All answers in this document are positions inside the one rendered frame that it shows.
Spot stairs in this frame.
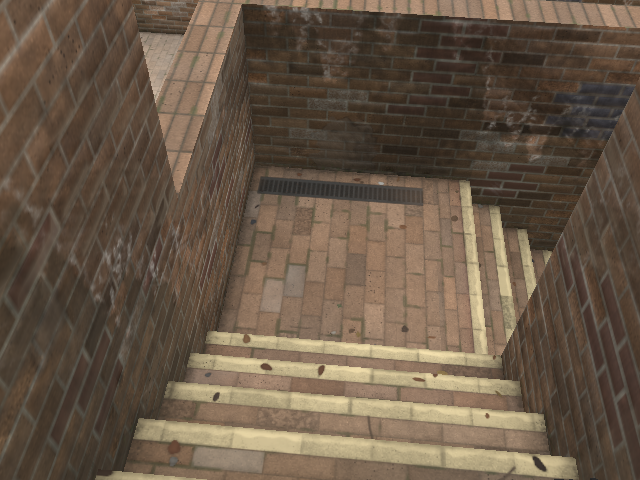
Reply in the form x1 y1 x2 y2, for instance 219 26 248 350
95 331 579 480
472 204 552 356

